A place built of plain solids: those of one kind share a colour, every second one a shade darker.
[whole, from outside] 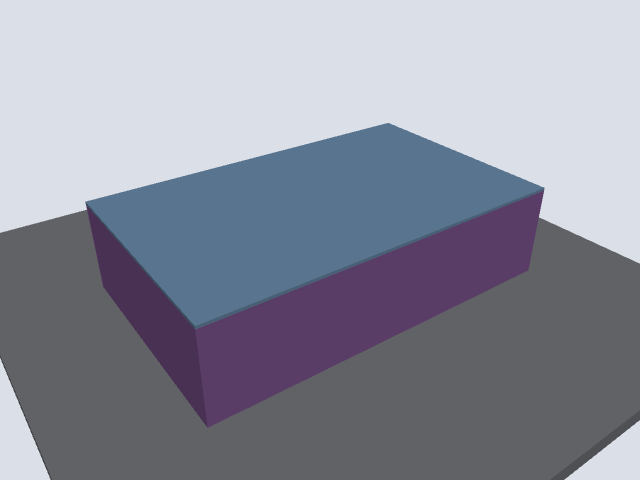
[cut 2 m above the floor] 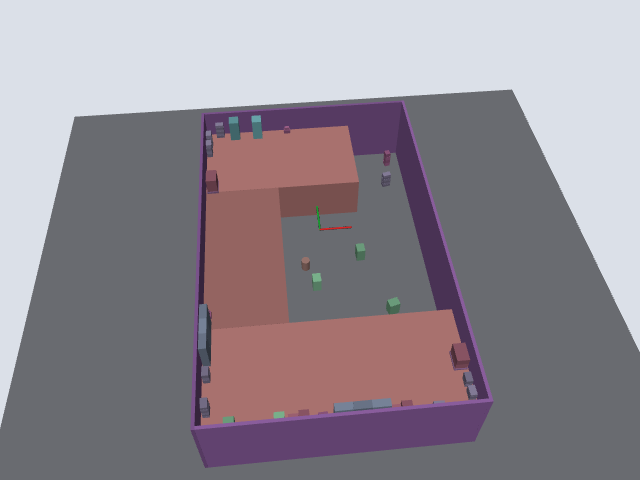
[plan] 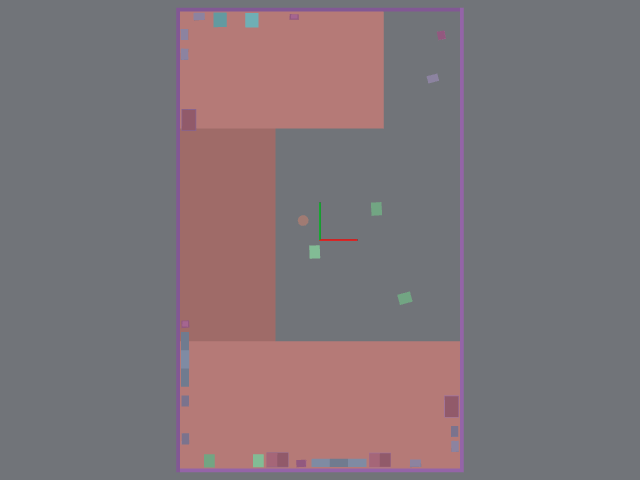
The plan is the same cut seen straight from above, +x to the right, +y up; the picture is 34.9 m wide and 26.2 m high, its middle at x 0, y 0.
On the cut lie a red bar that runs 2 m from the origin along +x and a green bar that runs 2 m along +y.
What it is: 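A closed shop hall without a stair; its walked floor is a deck 3.25 m over the shop floor, a U in plan, with 4 straight fronts toward the void, each bare or guarded by itself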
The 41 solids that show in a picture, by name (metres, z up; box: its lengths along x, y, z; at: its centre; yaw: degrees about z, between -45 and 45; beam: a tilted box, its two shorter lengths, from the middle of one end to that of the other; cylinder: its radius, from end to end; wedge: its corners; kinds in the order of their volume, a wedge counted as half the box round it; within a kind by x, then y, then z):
{
 "floor_1": {"box": [5.23, 11.61, 3.3], "at": [-5.05, 0.28, 1.6]},
 "floor_2": {"box": [11.15, 6.42, 3.3], "at": [-2.09, 9.29, 1.6]},
 "floor_3": {"box": [15.33, 6.97, 3.3], "at": [0.0, -9.01, 1.6]},
 "wall_1": {"box": [0.2, 25.35, 6.34], "at": [-7.75, 0.0, 3.12]},
 "wall_2": {"box": [15.29, 0.2, 6.34], "at": [0.0, -12.58, 3.12]},
 "wall_3": {"box": [15.29, 0.2, 6.34], "at": [0.0, 12.58, 3.12]},
 "wall_4": {"box": [0.2, 25.35, 6.34], "at": [7.75, 0.0, 3.12]},
 "roof_1": {"box": [15.69, 25.35, 0.2], "at": [0.0, 0.0, 6.39]},
 "shelving_1": {"box": [0.45, 1.0, 2.1], "at": [-7.37, -7.52, 4.3]},
 "shelving_2": {"box": [0.45, 1.0, 2.1], "at": [-7.37, -6.52, 4.3]},
 "shelving_3": {"box": [0.45, 1.0, 2.1], "at": [-7.37, -5.52, 4.3]},
 "shelving_4": {"box": [1.0, 0.45, 2.1], "at": [0.03, -12.17, 4.3]},
 "shelving_5": {"box": [1.0, 0.45, 2.1], "at": [1.03, -12.17, 4.3]},
 "shelving_6": {"box": [1.0, 0.45, 2.1], "at": [2.03, -12.17, 4.3]},
 "load_1": {"box": [0.74, 1.11, 1.07], "at": [-7.16, 6.55, 3.93], "yaw": -0.3},
 "load_2": {"box": [1.16, 0.75, 0.38], "at": [-2.32, -12.0, 3.58], "yaw": -0.1},
 "load_3": {"box": [0.58, 0.75, 0.38], "at": [-2.04, -12.0, 3.96], "yaw": -0.3},
 "load_4": {"box": [1.17, 0.75, 0.37], "at": [3.28, -12.01, 3.58]},
 "load_5": {"box": [0.58, 0.75, 0.37], "at": [3.56, -12.01, 3.95], "yaw": -0.2},
 "load_6": {"box": [0.74, 1.13, 0.45], "at": [7.19, -9.09, 3.62], "yaw": 0.1},
 "load_7": {"box": [0.74, 1.13, 0.45], "at": [7.19, -9.09, 4.07], "yaw": 0.2},
 "bin_1": {"box": [0.58, 0.72, 1.06], "at": [-6.04, -12.06, 3.78]},
 "bin_2": {"box": [0.58, 0.72, 1.06], "at": [-3.36, -12.05, 3.78]},
 "bin_3": {"box": [0.58, 0.72, 1.11], "at": [-0.29, -0.65, 0.51], "yaw": 2.0},
 "bin_4": {"box": [0.58, 0.72, 1.11], "at": [3.08, 1.7, 0.51], "yaw": 3.3},
 "bin_5": {"box": [0.72, 0.58, 1.11], "at": [4.64, -3.18, 0.51], "yaw": 15.0},
 "cage_trolley_1": {"box": [0.72, 0.8, 1.66], "at": [-5.45, 12.02, 4.08], "yaw": 0.6},
 "cage_trolley_2": {"box": [0.72, 0.8, 1.66], "at": [-3.72, 12.0, 4.08], "yaw": 0.2},
 "crate_1": {"box": [0.4, 0.6, 0.3], "at": [-7.4, 11.22, 4.3], "yaw": 0.2},
 "crate_2": {"box": [0.4, 0.6, 0.3], "at": [-7.39, 10.13, 4.3], "yaw": 2.5},
 "crate_3": {"box": [0.4, 0.6, 0.3], "at": [-7.35, -8.78, 4.0], "yaw": -1.0},
 "crate_4": {"box": [0.4, 0.6, 0.2], "at": [-7.34, -10.85, 4.35], "yaw": 1.6},
 "crate_5": {"box": [0.6, 0.4, 0.2], "at": [-6.6, 12.21, 4.35], "yaw": 0.2},
 "crate_6": {"box": [0.6, 0.4, 0.3], "at": [5.21, -12.18, 4.3], "yaw": -1.3},
 "crate_7": {"box": [0.6, 0.4, 0.2], "at": [6.16, 8.82, 1.1], "yaw": 13.6},
 "crate_8": {"box": [0.4, 0.6, 0.3], "at": [7.35, -10.45, 3.7], "yaw": 0.3},
 "crate_9": {"box": [0.4, 0.6, 0.2], "at": [7.37, -11.27, 3.75], "yaw": 1.8},
 "drum_1": {"cylinder": 0.29, "from": [-0.92, 1.06, 0.0], "to": [-0.92, 1.06, 0.88]},
 "carton_1": {"box": [0.52, 0.39, 0.41], "at": [-1.04, -12.2, 4.27], "yaw": 3.1},
 "carton_2": {"box": [0.41, 0.45, 0.33], "at": [6.61, 11.18, 1.15], "yaw": 12.5},
 "pallet_1": {"box": [0.8, 1.2, 0.14], "at": [7.19, -9.09, 3.32]}
}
